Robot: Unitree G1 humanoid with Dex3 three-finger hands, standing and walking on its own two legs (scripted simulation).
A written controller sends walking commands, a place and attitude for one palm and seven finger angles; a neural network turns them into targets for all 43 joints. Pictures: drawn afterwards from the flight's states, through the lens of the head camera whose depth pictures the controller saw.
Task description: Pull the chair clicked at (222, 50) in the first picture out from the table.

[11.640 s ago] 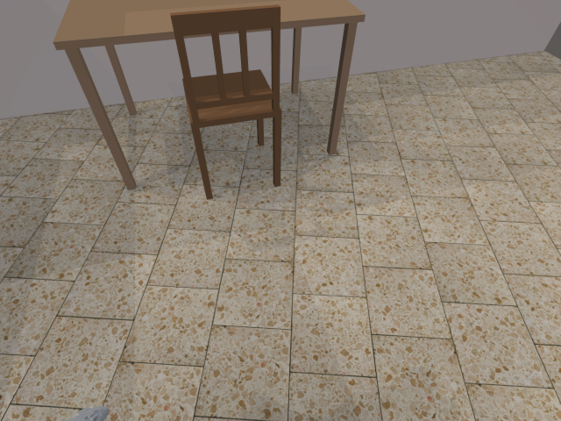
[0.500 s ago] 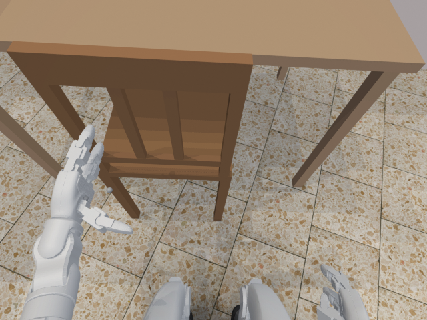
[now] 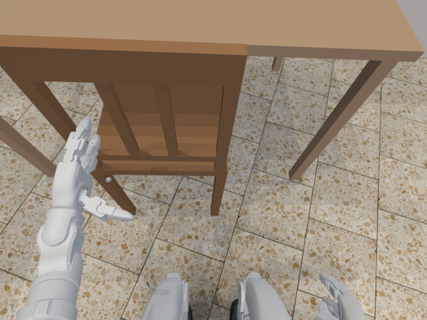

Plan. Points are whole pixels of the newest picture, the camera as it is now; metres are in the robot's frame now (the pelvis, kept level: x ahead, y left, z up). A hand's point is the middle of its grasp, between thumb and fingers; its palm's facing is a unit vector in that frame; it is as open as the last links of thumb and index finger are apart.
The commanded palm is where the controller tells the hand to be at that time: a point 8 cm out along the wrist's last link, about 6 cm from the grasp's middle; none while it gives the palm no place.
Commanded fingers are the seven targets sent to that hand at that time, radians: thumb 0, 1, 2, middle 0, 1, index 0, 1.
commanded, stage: aim the fingers beside a spindle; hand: left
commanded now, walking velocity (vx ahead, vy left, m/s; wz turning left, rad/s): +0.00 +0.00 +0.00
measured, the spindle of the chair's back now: (121, 122) +0.49 +0.20 +0.00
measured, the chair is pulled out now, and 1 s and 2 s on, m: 0.00 0.00 0.00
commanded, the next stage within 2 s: push the fingers through the gap in 0.42 s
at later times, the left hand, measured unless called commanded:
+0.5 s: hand (106, 182) +0.35 +0.20 +0.02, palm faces +0.02 -1.00 -0.03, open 16.9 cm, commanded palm +0.33 +0.24 +0.02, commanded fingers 0.00 -0.50 0.30 -0.06 -0.08 -0.06 -0.08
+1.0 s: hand (113, 161) +0.39 +0.20 +0.02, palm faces +0.03 -1.00 -0.04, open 16.9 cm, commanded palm +0.37 +0.24 +0.02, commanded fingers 0.00 -0.50 0.30 -0.06 -0.08 -0.06 -0.08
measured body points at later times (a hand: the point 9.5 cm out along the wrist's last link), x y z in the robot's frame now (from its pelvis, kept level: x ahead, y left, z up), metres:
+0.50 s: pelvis +0.00 +0.00 +0.00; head +0.12 +0.02 +0.43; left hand +0.34 +0.25 +0.02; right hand +0.15 -0.25 -0.11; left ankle +0.01 +0.09 -0.63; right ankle +0.02 -0.12 -0.63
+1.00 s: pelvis +0.00 +0.00 +0.00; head +0.12 +0.02 +0.43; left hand +0.38 +0.25 +0.02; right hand +0.11 -0.26 -0.12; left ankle +0.01 +0.09 -0.63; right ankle +0.02 -0.12 -0.63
